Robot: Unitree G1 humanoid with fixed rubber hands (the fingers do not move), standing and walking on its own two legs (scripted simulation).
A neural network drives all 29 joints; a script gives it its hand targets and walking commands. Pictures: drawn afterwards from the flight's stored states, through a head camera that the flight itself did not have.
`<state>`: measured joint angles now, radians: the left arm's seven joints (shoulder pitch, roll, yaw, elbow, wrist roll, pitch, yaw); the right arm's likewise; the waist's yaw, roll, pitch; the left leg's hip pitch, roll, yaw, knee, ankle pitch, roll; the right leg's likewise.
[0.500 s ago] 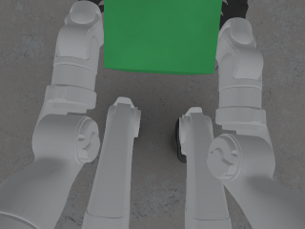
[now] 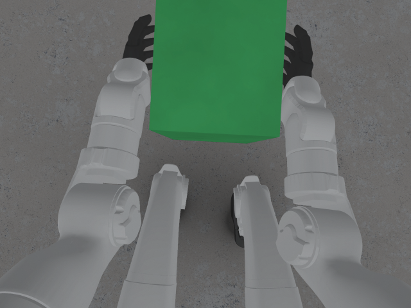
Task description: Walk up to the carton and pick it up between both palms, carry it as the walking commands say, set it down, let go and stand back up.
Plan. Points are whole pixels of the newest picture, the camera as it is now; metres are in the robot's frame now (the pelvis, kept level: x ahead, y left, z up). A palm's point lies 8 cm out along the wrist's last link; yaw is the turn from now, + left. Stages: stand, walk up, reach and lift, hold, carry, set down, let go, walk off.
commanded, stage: reach and lift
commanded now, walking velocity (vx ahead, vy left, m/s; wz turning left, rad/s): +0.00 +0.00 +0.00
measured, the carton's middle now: (215, 72) +0.51 +0.02 -0.11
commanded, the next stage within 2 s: none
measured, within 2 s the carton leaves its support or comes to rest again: neither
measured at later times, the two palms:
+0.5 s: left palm (117, 45) +0.47 +0.16 +0.04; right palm (331, 60) +0.47 -0.11 +0.05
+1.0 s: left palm (106, 31) +0.45 +0.14 +0.11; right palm (381, 56) +0.44 -0.13 +0.12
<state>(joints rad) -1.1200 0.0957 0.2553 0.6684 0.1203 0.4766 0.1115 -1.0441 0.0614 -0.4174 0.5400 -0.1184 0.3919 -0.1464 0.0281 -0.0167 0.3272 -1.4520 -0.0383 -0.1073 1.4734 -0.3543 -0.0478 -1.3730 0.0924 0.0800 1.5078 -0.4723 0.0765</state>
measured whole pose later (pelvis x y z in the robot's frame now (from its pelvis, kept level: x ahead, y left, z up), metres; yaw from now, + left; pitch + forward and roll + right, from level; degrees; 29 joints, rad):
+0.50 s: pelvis +0.08 +0.00 +0.09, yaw +0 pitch +25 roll -1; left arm -0.67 -0.06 0.32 0.68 0.24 0.35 0.06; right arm -0.63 0.19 -0.41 0.61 -0.23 0.27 -0.09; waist 0.02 -0.03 -0.12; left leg -1.21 -0.04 -0.09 1.12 -0.36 -0.03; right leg -1.14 0.07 0.12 1.14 -0.45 0.06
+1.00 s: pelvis +0.10 -0.01 +0.15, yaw +0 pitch +16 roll +0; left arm -0.51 -0.10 0.30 0.63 0.23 0.37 0.05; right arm -0.45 0.21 -0.36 0.55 -0.22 0.28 -0.10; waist 0.02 -0.02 -0.07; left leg -0.81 -0.02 -0.10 0.81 -0.27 -0.03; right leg -0.75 0.05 0.12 0.84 -0.36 0.03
